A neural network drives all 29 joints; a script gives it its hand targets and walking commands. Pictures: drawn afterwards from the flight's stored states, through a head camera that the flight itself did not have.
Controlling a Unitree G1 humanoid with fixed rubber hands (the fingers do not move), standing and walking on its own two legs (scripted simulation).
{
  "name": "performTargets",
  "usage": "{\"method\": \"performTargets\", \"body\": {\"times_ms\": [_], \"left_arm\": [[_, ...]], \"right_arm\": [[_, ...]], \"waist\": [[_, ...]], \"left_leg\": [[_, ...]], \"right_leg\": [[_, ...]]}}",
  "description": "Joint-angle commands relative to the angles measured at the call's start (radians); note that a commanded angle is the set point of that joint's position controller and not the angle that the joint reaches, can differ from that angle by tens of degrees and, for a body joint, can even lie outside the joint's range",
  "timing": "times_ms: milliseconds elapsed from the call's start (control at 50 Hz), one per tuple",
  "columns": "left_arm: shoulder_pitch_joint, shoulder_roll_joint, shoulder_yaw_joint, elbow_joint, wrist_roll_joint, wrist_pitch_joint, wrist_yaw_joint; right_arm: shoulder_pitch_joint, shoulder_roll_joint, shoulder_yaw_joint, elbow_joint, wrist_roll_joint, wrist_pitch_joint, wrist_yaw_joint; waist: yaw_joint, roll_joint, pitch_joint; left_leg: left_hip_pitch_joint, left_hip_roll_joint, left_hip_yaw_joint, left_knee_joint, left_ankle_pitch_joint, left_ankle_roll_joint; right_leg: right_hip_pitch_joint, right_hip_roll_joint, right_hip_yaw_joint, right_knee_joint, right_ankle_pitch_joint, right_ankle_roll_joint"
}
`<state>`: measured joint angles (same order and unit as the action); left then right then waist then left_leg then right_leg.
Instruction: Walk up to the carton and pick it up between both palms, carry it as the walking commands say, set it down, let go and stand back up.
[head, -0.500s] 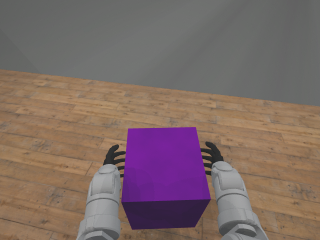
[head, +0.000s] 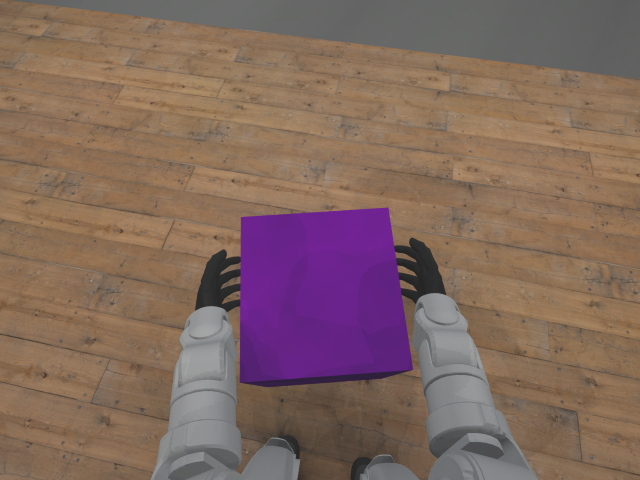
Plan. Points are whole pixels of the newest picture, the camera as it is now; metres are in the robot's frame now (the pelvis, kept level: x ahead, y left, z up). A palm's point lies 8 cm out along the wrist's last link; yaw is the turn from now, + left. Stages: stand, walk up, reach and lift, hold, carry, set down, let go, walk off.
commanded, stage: set down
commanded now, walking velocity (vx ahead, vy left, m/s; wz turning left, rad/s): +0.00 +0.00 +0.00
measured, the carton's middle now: (320, 308) +0.36 +0.04 -0.13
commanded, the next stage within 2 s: none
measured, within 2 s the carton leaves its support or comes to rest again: neither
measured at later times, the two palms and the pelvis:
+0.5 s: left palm (222, 313) +0.34 +0.19 -0.13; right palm (404, 296) +0.39 -0.09 -0.13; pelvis -0.02 +0.02 -0.07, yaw +0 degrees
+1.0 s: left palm (237, 313) +0.37 +0.19 -0.22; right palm (396, 295) +0.42 -0.09 -0.21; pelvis -0.03 +0.01 -0.14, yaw +0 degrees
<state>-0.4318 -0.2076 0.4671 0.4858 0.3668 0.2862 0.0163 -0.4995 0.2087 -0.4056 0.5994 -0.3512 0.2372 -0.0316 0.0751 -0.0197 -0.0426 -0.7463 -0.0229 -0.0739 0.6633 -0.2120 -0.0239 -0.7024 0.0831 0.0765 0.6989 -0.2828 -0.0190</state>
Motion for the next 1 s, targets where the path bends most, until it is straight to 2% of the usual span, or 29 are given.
{"method": "performTargets", "body": {"times_ms": [0, 20, 40, 60, 80, 100, 120, 140, 240, 280, 300, 320, 340, 420, 440, 520, 540, 560, 580, 600, 620, 680, 720, 740, 800, 840, 860, 880, 980], "left_arm": [[-0.469, -0.785, -0.469, 0.079, -0.084, -0.044, -0.224], [-0.438, -0.802, -0.487, 0.109, -0.088, -0.042, -0.215], [-0.487, -0.803, -0.522, 0.073, -0.104, -0.051, -0.211], [-0.443, -0.816, -0.519, 0.068, -0.093, -0.057, -0.204], [-0.467, -0.826, -0.554, 0.063, -0.121, -0.060, -0.215], [-0.415, -0.812, -0.536, 0.086, -0.095, -0.065, -0.220], [-0.446, -0.833, -0.557, 0.099, -0.118, -0.071, -0.218], [-0.478, -0.801, -0.586, 0.031, -0.132, -0.091, -0.218], [-0.468, -0.781, -0.540, 0.073, -0.106, -0.095, -0.199], [-0.509, -0.789, -0.554, 0.093, -0.137, -0.096, -0.203], [-0.467, -0.837, -0.551, 0.125, -0.143, -0.093, -0.197], [-0.552, -0.805, -0.551, 0.105, -0.150, -0.088, -0.205], [-0.592, -0.827, -0.575, 0.071, -0.171, -0.098, -0.203], [-0.630, -0.836, -0.585, 0.055, -0.169, -0.094, -0.160], [-0.645, -0.837, -0.606, 0.082, -0.171, -0.078, -0.161], [-0.704, -0.861, -0.552, 0.101, -0.148, -0.064, -0.149], [-0.770, -0.867, -0.586, 0.078, -0.179, -0.066, -0.146], [-0.705, -0.844, -0.562, 0.112, -0.143, -0.050, -0.138], [-0.674, -0.879, -0.571, 0.134, -0.163, -0.051, -0.146], [-0.665, -0.838, -0.516, 0.153, -0.138, -0.045, -0.136], [-0.750, -0.830, -0.567, 0.078, -0.159, -0.063, -0.141], [-0.777, -0.837, -0.525, 0.136, -0.164, -0.048, -0.130], [-0.816, -0.837, -0.555, 0.119, -0.179, -0.053, -0.140], [-0.803, -0.818, -0.510, 0.123, -0.159, -0.054, -0.144], [-0.778, -0.807, -0.516, 0.133, -0.177, -0.057, -0.148], [-0.824, -0.834, -0.555, 0.108, -0.212, -0.063, -0.147], [-0.799, -0.831, -0.552, 0.129, -0.197, -0.063, -0.149], [-0.831, -0.832, -0.554, 0.143, -0.224, -0.064, -0.155], [-0.856, -0.753, -0.472, 0.153, -0.184, -0.056, -0.148]], "right_arm": [[-0.409, 0.793, 0.440, 0.121, 0.071, -0.035, 0.209], [-0.437, 0.803, 0.477, 0.121, 0.098, -0.040, 0.219], [-0.428, 0.820, 0.451, 0.137, 0.101, -0.044, 0.224], [-0.450, 0.851, 0.512, 0.109, 0.123, -0.054, 0.225], [-0.407, 0.832, 0.485, 0.111, 0.098, -0.059, 0.214], [-0.467, 0.865, 0.531, 0.075, 0.116, -0.066, 0.217], [-0.409, 0.845, 0.494, 0.132, 0.108, -0.072, 0.214], [-0.450, 0.864, 0.546, 0.088, 0.125, -0.083, 0.217], [-0.430, 0.817, 0.499, 0.165, 0.111, -0.083, 0.205], [-0.476, 0.790, 0.490, 0.145, 0.099, -0.084, 0.208], [-0.478, 0.809, 0.521, 0.153, 0.120, -0.088, 0.208], [-0.483, 0.774, 0.439, 0.193, 0.070, -0.078, 0.206], [-0.503, 0.811, 0.491, 0.171, 0.096, -0.082, 0.209], [-0.573, 0.807, 0.504, 0.190, 0.133, -0.081, 0.240], [-0.604, 0.756, 0.459, 0.182, 0.130, -0.078, 0.243], [-0.659, 0.764, 0.443, 0.212, 0.124, -0.057, 0.250], [-0.721, 0.766, 0.447, 0.197, 0.126, -0.059, 0.257], [-0.634, 0.773, 0.444, 0.247, 0.130, -0.048, 0.265], [-0.655, 0.783, 0.451, 0.223, 0.137, -0.048, 0.260], [-0.710, 0.774, 0.462, 0.224, 0.148, -0.043, 0.263], [-0.700, 0.802, 0.457, 0.246, 0.162, -0.042, 0.263], [-0.743, 0.785, 0.434, 0.296, 0.161, -0.038, 0.268], [-0.716, 0.757, 0.410, 0.294, 0.141, -0.041, 0.260], [-0.731, 0.789, 0.432, 0.276, 0.157, -0.041, 0.252], [-0.740, 0.794, 0.459, 0.256, 0.172, -0.040, 0.229], [-0.785, 0.793, 0.456, 0.220, 0.174, -0.051, 0.225], [-0.823, 0.792, 0.485, 0.199, 0.204, -0.061, 0.219], [-0.769, 0.774, 0.470, 0.238, 0.173, -0.054, 0.205], [-0.820, 0.743, 0.428, 0.282, 0.178, -0.036, 0.212]], "waist": [[-0.004, -0.002, -0.456], [0.037, -0.004, -0.512], [-0.007, 0.009, -0.549], [0.064, 0.046, -0.605], [-0.038, -0.016, -0.624], [0.038, -0.005, -0.685], [-0.029, 0.008, -0.638], [0.032, 0.006, -0.708], [0.035, 0.025, -0.664], [-0.017, 0.010, -0.712], [0.015, -0.031, -0.736], [-0.060, -0.050, -0.689], [-0.007, -0.047, -0.790], [0.027, 0.034, -0.872], [-0.039, 0.035, -0.793], [0.005, 0.043, -0.751], [-0.045, -0.010, -0.835], [0.005, 0.026, -0.827], [-0.037, -0.007, -0.864], [0.046, -0.007, -0.857], [0.011, 0.012, -0.889], [0.048, 0.037, -0.821], [-0.036, 0.036, -0.820], [0.026, 0.004, -0.847], [0.040, -0.004, -0.989], [-0.021, -0.048, -0.980], [0.054, 0.011, -1.012], [-0.031, -0.039, -0.996], [0.047, -0.041, -0.943]], "left_leg": [[0.199, -0.095, 0.031, 0.049, 0.234, 0.040], [0.285, -0.088, 0.019, 0.055, 0.232, 0.033], [0.281, -0.077, 0.012, 0.068, 0.236, 0.033], [0.272, -0.089, 0.033, 0.091, 0.277, 0.028], [0.228, -0.082, 0.008, 0.110, 0.321, 0.029], [0.214, -0.097, 0.026, 0.135, 0.321, 0.028], [0.194, -0.092, 0.013, 0.150, 0.343, 0.026], [0.159, -0.094, 0.022, 0.162, 0.381, 0.022], [0.093, -0.093, 0.016, 0.202, 0.326, 0.024], [0.069, -0.089, 0.014, 0.227, 0.314, 0.015], [0.069, -0.094, 0.018, 0.236, 0.284, 0.016], [-0.031, -0.094, 0.020, 0.244, 0.229, 0.007], [-0.018, -0.093, 0.029, 0.264, 0.215, 0.001], [0.068, -0.092, 0.025, 0.318, 0.250, -0.022], [0.051, -0.088, 0.016, 0.308, 0.196, -0.015], [-0.051, -0.101, 0.033, 0.345, 0.100, -0.017], [-0.046, -0.087, 0.004, 0.361, 0.039, -0.020], [-0.043, -0.090, 0.026, 0.378, 0.096, -0.024], [-0.053, -0.097, 0.020, 0.389, 0.084, -0.012], [-0.068, -0.094, 0.030, 0.410, 0.099, -0.018], [-0.107, -0.101, 0.048, 0.426, 0.115, -0.014], [-0.150, -0.096, 0.041, 0.432, 0.052, -0.016], [-0.191, -0.105, 0.043, 0.483, 0.092, -0.015], [-0.214, -0.104, 0.062, 0.481, 0.098, -0.011], [-0.235, -0.111, 0.079, 0.549, 0.148, -0.017], [-0.226, -0.111, 0.040, 0.549, 0.181, -0.013], [-0.228, -0.115, 0.062, 0.585, 0.164, -0.022], [-0.299, -0.108, 0.062, 0.601, 0.173, -0.020], [-0.371, -0.111, 0.070, 0.617, 0.073, -0.021]], "right_leg": [[0.071, 0.034, 0.039, -0.051, 0.206, 0.000], [0.018, 0.053, 0.019, -0.025, 0.164, -0.002], [-0.008, 0.056, 0.014, -0.007, 0.157, -0.010], [0.033, 0.050, 0.026, 0.009, 0.187, -0.011], [0.037, 0.055, 0.023, 0.011, 0.270, -0.005], [0.023, 0.053, 0.017, 0.054, 0.271, 0.009], [-0.032, 0.047, 0.029, 0.044, 0.308, -0.002], [-0.021, 0.049, 0.021, 0.076, 0.350, 0.009], [-0.175, 0.048, 0.019, 0.115, 0.259, 0.013], [-0.202, 0.058, 0.004, 0.136, 0.233, 0.007], [-0.202, 0.062, -0.008, 0.148, 0.204, 0.014], [-0.204, 0.062, -0.017, 0.148, 0.183, 0.009], [-0.193, 0.065, -0.013, 0.181, 0.170, 0.005], [-0.357, 0.086, -0.035, 0.276, 0.124, -0.001], [-0.422, 0.084, -0.051, 0.263, 0.063, 0.004], [-0.487, 0.074, -0.048, 0.300, -0.014, 0.001], [-0.484, 0.087, -0.071, 0.333, -0.049, 0.003], [-0.501, 0.084, -0.050, 0.330, -0.017, -0.008], [-0.494, 0.087, -0.063, 0.338, -0.023, 0.005], [-0.524, 0.081, -0.053, 0.377, -0.033, 0.004], [-0.505, 0.086, -0.050, 0.368, 0.010, 0.004], [-0.591, 0.079, -0.049, 0.405, -0.058, 0.002], [-0.640, 0.083, -0.058, 0.422, -0.011, 0.004], [-0.595, 0.085, -0.055, 0.416, 0.014, 0.012], [-0.532, 0.086, -0.046, 0.472, 0.055, 0.023], [-0.598, 0.103, -0.075, 0.494, 0.083, 0.028], [-0.595, 0.091, -0.049, 0.511, 0.049, 0.026], [-0.563, 0.092, -0.048, 0.500, 0.095, 0.020], [-0.642, 0.096, -0.051, 0.552, -0.016, 0.024]]}}
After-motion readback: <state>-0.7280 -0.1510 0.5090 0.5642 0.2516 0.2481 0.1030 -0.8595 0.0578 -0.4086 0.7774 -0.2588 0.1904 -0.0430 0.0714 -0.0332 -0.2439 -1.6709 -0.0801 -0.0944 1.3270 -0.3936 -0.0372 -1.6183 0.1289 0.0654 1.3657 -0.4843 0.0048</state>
